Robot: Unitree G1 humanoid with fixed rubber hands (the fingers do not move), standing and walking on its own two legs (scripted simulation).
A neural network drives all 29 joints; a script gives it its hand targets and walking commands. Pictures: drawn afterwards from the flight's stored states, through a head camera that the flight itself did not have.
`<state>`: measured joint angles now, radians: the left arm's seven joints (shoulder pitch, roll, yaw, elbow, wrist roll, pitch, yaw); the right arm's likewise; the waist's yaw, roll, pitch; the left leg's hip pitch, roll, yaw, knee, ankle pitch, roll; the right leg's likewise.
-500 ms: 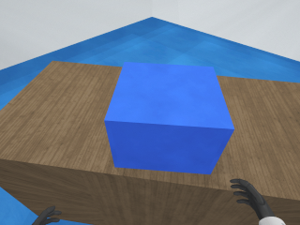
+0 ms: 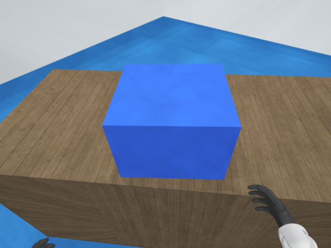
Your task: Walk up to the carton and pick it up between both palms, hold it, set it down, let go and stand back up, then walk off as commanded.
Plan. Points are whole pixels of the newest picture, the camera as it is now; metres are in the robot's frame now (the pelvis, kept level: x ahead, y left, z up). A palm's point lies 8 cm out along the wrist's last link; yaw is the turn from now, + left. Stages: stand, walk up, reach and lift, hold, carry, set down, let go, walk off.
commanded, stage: walk off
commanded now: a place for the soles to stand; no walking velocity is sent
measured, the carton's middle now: (172, 118) +0.50 +0.00 +0.04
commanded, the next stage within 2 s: none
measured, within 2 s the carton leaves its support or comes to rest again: neither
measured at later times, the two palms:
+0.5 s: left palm out of the picture -0.05 +0.34 -0.09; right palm out of the picture -0.09 -0.30 -0.10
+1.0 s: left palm out of the picture -0.20 +0.35 -0.11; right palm out of the picture -0.20 -0.29 -0.08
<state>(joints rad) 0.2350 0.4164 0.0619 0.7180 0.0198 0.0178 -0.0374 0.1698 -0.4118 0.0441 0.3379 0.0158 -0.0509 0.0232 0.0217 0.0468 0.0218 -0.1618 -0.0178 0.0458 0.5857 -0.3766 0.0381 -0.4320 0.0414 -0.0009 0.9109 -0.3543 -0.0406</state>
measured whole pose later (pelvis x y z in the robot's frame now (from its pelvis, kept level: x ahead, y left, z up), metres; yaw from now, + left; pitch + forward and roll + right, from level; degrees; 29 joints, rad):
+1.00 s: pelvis -0.29 +0.03 -0.01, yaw -2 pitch -5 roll +2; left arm 0.21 0.42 0.07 0.76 0.03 0.08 0.03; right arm 0.27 -0.44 -0.02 0.67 -0.03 0.04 -0.01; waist 0.04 -0.06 0.15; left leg -0.18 -0.09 0.00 0.65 -0.38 0.07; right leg -0.48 0.03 0.15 0.80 -0.31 -0.01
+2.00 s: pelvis -0.58 +0.04 +0.01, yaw +1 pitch -5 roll +1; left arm 0.32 0.50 0.12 0.84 0.01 0.08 -0.08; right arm 0.39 -0.38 -0.07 0.76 -0.07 -0.01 -0.07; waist 0.06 -0.03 0.06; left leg -0.10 -0.01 -0.07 0.46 -0.28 -0.01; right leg -0.42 0.05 0.02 1.32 -0.46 0.00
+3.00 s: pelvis -0.48 +0.10 +0.01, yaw -4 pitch -3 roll -2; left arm 0.22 0.50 0.11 0.81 0.02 0.09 -0.06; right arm 0.34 -0.38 -0.04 0.76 -0.05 0.01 -0.05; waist 0.06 -0.09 0.14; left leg -0.21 -0.02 -0.12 0.49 -0.23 0.00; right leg -0.46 0.09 -0.04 1.21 -0.44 0.00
